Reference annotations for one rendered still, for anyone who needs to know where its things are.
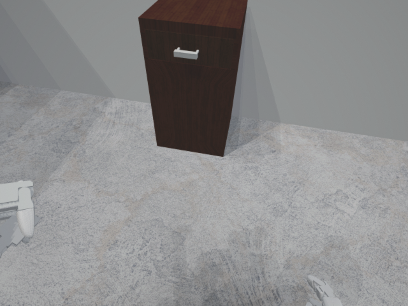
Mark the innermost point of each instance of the robot left hand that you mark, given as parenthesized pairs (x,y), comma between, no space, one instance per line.
(16,206)

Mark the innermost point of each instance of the cabinet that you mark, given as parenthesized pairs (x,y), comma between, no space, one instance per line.
(192,103)

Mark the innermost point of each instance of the robot right hand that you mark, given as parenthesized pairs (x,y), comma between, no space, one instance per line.
(323,291)

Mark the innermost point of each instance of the handle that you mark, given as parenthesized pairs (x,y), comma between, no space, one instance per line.
(185,54)

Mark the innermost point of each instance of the drawer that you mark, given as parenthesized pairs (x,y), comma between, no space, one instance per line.
(213,51)

